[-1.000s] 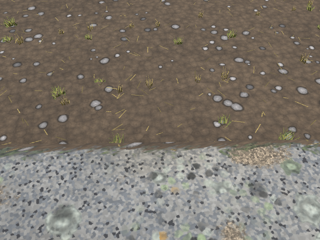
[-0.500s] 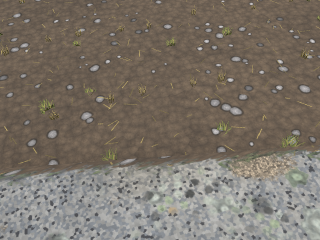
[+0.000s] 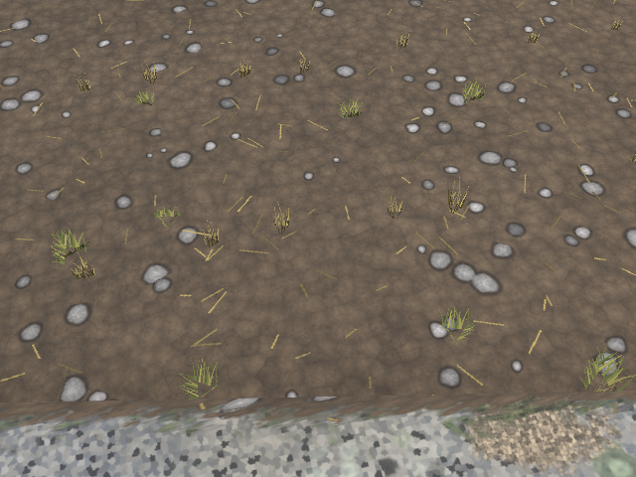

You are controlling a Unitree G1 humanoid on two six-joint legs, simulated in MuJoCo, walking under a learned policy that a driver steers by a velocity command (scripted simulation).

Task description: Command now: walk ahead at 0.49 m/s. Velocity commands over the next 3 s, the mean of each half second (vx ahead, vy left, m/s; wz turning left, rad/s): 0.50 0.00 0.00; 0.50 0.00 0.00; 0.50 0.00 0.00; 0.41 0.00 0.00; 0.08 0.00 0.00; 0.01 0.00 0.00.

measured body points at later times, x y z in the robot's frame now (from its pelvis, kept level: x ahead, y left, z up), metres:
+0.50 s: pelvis +0.27 -0.03 +0.01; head +0.31 -0.04 +0.45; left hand +0.49 +0.17 -0.09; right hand +0.16 -0.27 -0.14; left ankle +0.10 +0.04 -0.71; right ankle +0.41 -0.11 -0.72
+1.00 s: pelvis +0.52 -0.04 +0.02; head +0.52 -0.04 +0.47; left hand +0.42 +0.20 -0.12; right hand +0.70 -0.28 -0.09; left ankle +0.66 +0.12 -0.66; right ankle +0.41 -0.11 -0.72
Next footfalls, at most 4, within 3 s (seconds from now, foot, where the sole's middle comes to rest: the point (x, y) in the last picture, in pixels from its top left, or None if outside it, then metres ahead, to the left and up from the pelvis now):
0.50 right None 0.45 -0.12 -0.75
1.24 left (282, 332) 0.85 0.15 -0.89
1.70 right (361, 249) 1.13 -0.06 -0.89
2.14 left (293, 224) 1.21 0.14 -0.89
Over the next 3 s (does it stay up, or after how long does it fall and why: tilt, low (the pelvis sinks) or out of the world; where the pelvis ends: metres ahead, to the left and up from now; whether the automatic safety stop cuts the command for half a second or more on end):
stays up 1.13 0.04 -0.11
